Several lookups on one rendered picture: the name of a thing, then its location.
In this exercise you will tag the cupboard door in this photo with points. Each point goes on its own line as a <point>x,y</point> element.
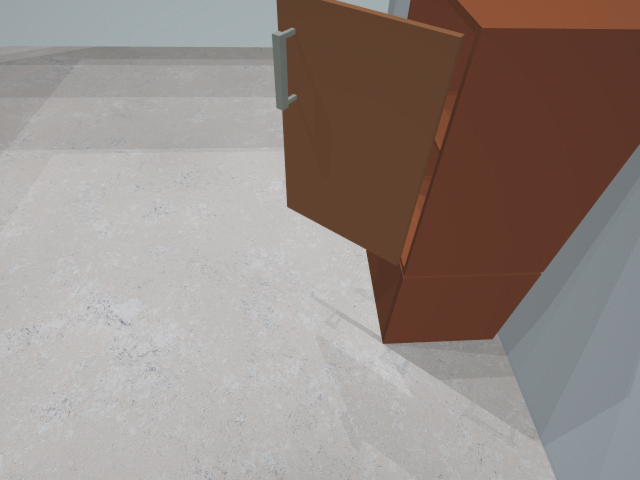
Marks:
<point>371,88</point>

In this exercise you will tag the handle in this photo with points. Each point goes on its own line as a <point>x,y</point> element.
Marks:
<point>280,68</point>

